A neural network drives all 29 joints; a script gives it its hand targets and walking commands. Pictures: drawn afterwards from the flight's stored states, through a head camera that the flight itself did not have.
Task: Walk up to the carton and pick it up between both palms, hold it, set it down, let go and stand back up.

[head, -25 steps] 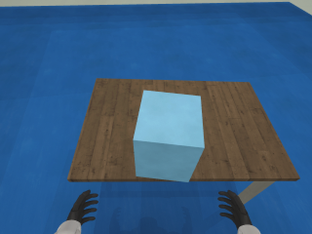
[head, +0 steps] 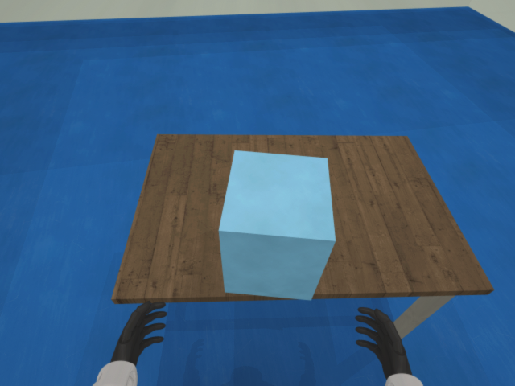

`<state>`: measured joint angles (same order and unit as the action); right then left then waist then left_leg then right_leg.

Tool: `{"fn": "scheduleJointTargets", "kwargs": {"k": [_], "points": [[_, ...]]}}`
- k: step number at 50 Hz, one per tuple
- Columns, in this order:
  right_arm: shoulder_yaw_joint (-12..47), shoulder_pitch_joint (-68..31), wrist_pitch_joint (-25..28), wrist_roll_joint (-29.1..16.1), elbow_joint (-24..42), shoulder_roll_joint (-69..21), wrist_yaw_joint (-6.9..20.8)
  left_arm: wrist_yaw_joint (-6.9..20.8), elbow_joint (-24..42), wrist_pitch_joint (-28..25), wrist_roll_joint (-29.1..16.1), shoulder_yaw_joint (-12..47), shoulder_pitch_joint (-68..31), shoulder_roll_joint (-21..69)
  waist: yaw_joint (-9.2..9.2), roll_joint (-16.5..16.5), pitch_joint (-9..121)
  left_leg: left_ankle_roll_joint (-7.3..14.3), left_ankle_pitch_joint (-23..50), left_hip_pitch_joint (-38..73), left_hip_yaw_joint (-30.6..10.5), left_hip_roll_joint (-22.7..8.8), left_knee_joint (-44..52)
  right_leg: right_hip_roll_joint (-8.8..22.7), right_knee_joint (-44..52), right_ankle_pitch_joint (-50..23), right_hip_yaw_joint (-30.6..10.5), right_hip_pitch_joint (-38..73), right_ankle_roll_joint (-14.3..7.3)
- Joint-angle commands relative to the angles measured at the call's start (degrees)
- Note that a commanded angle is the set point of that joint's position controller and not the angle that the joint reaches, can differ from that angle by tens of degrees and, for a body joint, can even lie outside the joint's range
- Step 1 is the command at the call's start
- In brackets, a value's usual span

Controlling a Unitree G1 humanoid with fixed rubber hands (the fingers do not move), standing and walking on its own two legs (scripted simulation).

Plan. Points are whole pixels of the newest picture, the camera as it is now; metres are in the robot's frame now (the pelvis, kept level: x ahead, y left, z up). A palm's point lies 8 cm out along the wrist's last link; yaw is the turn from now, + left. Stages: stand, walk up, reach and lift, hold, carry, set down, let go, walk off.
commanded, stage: reach and lift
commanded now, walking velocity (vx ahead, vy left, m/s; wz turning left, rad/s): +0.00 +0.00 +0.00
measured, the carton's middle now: (274, 227) +0.45 +0.00 -0.09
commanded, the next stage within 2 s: none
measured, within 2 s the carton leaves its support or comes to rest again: neither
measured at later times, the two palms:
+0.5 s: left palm (139, 310) +0.23 +0.22 -0.05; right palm (381, 327) +0.23 -0.18 -0.05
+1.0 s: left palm (153, 255) +0.31 +0.22 -0.02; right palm (381, 273) +0.31 -0.18 -0.02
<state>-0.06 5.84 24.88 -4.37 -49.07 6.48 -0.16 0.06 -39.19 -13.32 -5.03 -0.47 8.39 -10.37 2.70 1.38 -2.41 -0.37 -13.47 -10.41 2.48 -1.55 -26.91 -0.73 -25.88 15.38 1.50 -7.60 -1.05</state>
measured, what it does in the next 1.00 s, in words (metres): stands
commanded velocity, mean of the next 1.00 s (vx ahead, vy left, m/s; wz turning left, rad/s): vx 0.00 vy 0.00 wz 0.00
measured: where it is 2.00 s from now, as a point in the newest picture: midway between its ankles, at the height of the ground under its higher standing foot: outside the picture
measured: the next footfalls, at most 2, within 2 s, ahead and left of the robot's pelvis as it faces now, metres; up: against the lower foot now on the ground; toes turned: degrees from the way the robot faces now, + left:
none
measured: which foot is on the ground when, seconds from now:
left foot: down 0.00-1.00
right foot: down 0.00-1.00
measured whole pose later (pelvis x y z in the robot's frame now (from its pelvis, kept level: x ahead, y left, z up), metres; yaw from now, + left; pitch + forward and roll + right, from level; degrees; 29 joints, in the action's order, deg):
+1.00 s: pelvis +0.00 +0.00 -0.01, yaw +0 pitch +6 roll -1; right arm 5.0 -22.6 28.6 -16.6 -65.6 8.4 -4.2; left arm 0.1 -59.2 -24.1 -9.7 -0.5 -20.5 -11.7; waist 0.5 0.6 5.2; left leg -0.4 -16.4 -24.4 1.9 -2.1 -34.7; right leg -1.1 -32.4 17.6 1.8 -20.9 -0.7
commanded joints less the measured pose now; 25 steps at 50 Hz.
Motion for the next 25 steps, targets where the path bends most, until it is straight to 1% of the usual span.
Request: {"fn": "scheduleJointTargets", "kwargs": {"k": [1, 2, 3, 4, 5, 6, 7, 8, 9, 10, 12, 13, 14, 15, 16, 17, 18, 19, 20, 21, 22, 23, 24, 25], "points": [[-1.0, -7.8, 3.8, -1.1, 5.6, 4.9, -0.4, 0.2, 5.6, -4.9, -0.8, -1.2, -7.8, -5.2, -0.62, -1.3, 5.6, -1.5, 11.2, 6.9, -0.3, 1.7, 0.4, -0.1, 5.7, -0.5, -1.3, -7.4, -0.3], [-0.5, -8.3, 4.3, -1.6, 5.7, 5.0, -0.5, 0.2, 6.2, -5.6, -0.7, -1.5, -8.1, -5.3, -0.06, -1.8, 6.2, -1.6, 11.5, 6.7, -0.1, 1.8, -0.1, -0.2, 5.3, -0.7, -1.2, -7.0, -0.2], [-0.7, -7.8, 5.1, -1.6, 5.4, 5.2, -0.6, 0.3, 5.8, -6.2, -0.8, -1.3, -8.2, -5.3, -0.88, -1.9, 6.6, -1.7, 12.8, 7.2, 0.0, 2.0, -0.4, -0.2, 4.9, -2.4, -1.2, -6.9, 0.0], [-0.4, -8.9, 5.8, -2.2, 5.9, 5.0, -0.7, 0.5, 5.8, -6.9, -1.4, -1.1, -8.5, -5.2, -0.81, -1.4, 7.9, -1.9, 13.8, 7.2, -0.3, 1.9, -0.9, -0.4, 4.5, -3.7, -1.2, -6.5, 0.0], [-0.2, -8.9, 6.2, -2.5, 4.8, 4.5, -0.8, 0.7, 4.4, -7.7, -1.4, -1.1, -8.7, -5.3, -0.85, -1.7, 7.2, -1.8, 13.7, 7.0, -0.6, 1.9, -1.2, -0.4, 4.2, -3.6, -1.2, -6.8, 0.0], [0.0, -10.0, 6.7, -2.9, 5.0, 4.7, -0.8, 0.8, 4.7, -8.4, -1.7, -1.0, -9.6, -5.6, -0.9, -1.9, 7.7, -1.9, 13.0, 6.5, -0.8, 2.0, -1.6, -0.3, 3.8, -3.0, -1.4, -7.2, -0.1], [0.2, -9.9, 6.7, -2.8, 3.5, 4.1, -0.9, 0.9, 2.8, -8.9, -1.8, -1.1, -10.1, -5.7, -1.11, -1.9, 6.8, -1.8, 11.8, 5.3, -0.7, 2.0, -1.6, -0.1, 3.8, -1.8, -1.5, -7.8, 0.0], [0.2, -11.0, 7.1, -3.4, 3.9, 4.5, -0.9, 0.9, 3.5, -9.5, -2.3, -1.1, -11.1, -5.7, -1.2, -2.0, 7.3, -1.8, 11.9, 5.5, -1.0, 1.8, -1.8, -0.2, 3.5, -1.7, -1.4, -8.6, -0.1], [0.6, -10.8, 7.6, -3.7, 3.3, 4.3, -0.8, 0.8, 4.0, -10.1, -2.2, -0.8, -11.0, -5.6, -1.01, -2.9, 7.8, -2.0, 13.1, 5.8, -1.0, 1.9, -2.2, -0.2, 3.1, -2.7, -1.5, -8.9, -0.2], [0.5, -11.7, 8.1, -3.6, 2.8, 4.3, -1.0, 0.9, 3.1, -10.7, -2.2, -0.6, -11.6, -5.8, -1.21, -2.1, 7.9, -1.9, 12.9, 5.5, -0.8, 1.9, -2.7, -0.3, 2.9, -2.7, -1.4, -8.8, -0.1], [0.8, -13.5, 9.0, -4.2, 3.4, 4.2, -1.2, 0.9, 3.0, -11.8, -2.9, -0.7, -13.7, -6.0, -1.12, -2.1, 8.4, -2.0, 12.9, 4.6, -0.7, 1.9, -2.9, -0.4, 2.3, -2.9, -1.2, -8.6, 0.3], [1.5, -12.9, 9.4, -4.4, 2.7, 3.6, -1.3, 0.9, 2.0, -12.3, -2.9, -0.4, -12.9, -5.6, -1.35, -1.5, 7.6, -1.7, 12.0, 4.0, -0.8, 1.9, -3.2, -0.2, 2.1, -2.5, -1.4, -8.4, 0.3], [1.1, -14.4, 9.7, -4.3, 2.9, 3.8, -1.5, 0.9, 1.4, -12.7, -2.7, -1.3, -14.0, -6.2, -1.09, -1.3, 8.3, -1.6, 11.6, 3.6, -0.8, 2.0, -3.2, -0.2, 1.9, -2.9, -1.5, -8.0, 0.4], [1.3, -14.7, 10.1, -4.9, 2.9, 3.5, -1.7, 1.0, 1.1, -13.2, -3.0, -0.8, -14.4, -6.2, -1.39, -1.7, 8.4, -1.5, 11.5, 3.2, -0.9, 2.0, -3.5, -0.1, 1.4, -3.1, -1.7, -8.4, 0.5], [1.8, -14.2, 10.5, -4.9, 2.2, 3.2, -1.8, 1.1, 0.2, -13.7, -2.8, -0.9, -14.1, -6.6, -1.2, -1.3, 8.3, -1.5, 11.6, 2.7, -0.8, 2.1, -3.7, 0.1, 1.3, -3.7, -1.8, -7.9, 0.6], [1.5, -16.7, 11.0, -5.5, 2.7, 3.5, -2.0, 1.0, 1.5, -14.5, -3.3, -0.9, -17.2, -6.8, -1.48, -2.2, 9.5, -1.6, 11.1, 2.5, -0.9, 2.1, -3.9, 0.1, 0.9, -3.6, -1.9, -8.8, 0.5], [1.3, -17.0, 11.4, -5.6, 1.6, 3.7, -1.9, 0.9, 1.5, -15.2, -3.4, -0.6, -17.9, -7.1, -1.44, -2.9, 10.0, -1.9, 11.1, 2.5, -0.9, 2.0, -4.0, 0.0, 0.5, -3.1, -1.7, -9.4, 0.3], [1.7, -16.7, 12.0, -6.2, 2.3, 3.4, -1.8, 0.7, 2.0, -16.0, -3.8, -0.6, -17.4, -6.6, -1.32, -3.1, 11.1, -2.2, 12.3, 3.0, -1.0, 1.9, -4.6, -0.1, 0.1, -4.1, -1.5, -9.3, 0.2], [2.0, -16.6, 12.4, -6.3, 1.0, 3.2, -1.9, 0.8, 0.6, -16.4, -3.5, -0.5, -17.3, -6.6, -1.66, -3.0, 10.9, -2.2, 12.9, 3.2, -0.9, 1.9, -5.1, -0.2, 0.0, -4.6, -1.5, -9.8, 0.3], [2.3, -18.2, 12.5, -7.0, 0.6, 3.0, -2.0, 0.8, -0.1, -16.7, -3.5, -0.5, -18.5, -6.7, -1.62, -3.3, 11.6, -2.2, 12.8, 3.3, -0.9, 1.9, -5.3, -0.1, -0.1, -4.5, -1.7, -10.1, 0.4], [2.4, -18.1, 12.7, -6.9, 0.2, 3.3, -2.3, 0.9, -1.0, -16.9, -3.7, -0.3, -18.1, -6.3, -1.91, -2.7, 10.9, -2.2, 12.7, 2.8, -1.0, 1.9, -5.3, -0.1, -0.1, -4.8, -1.5, -10.0, 0.5], [1.8, -20.1, 12.8, -6.8, -0.2, 4.1, -2.4, 0.9, -1.4, -16.9, -3.8, -0.4, -19.7, -6.6, -1.87, -2.4, 11.7, -2.3, 12.3, 2.9, -1.3, 1.7, -5.2, -0.5, -0.2, -4.2, -1.2, -10.5, 0.4], [2.2, -20.1, 12.6, -7.0, -1.5, 3.7, -2.5, 0.9, -1.4, -17.1, -4.0, 0.0, -20.5, -6.1, -2.16, -2.5, 11.7, -2.3, 13.2, 2.7, -1.1, 1.8, -5.4, -0.5, -0.4, -4.7, -1.3, -11.0, 0.4], [2.1, -22.4, 12.7, -7.0, -0.1, 4.4, -2.6, 0.8, -2.0, -17.1, -4.6, -0.2, -22.1, -6.6, -1.63, -1.7, 12.7, -2.4, 13.1, 2.4, -1.4, 1.9, -5.6, -0.5, -0.4, -4.9, -1.2, -10.8, 0.4]]}}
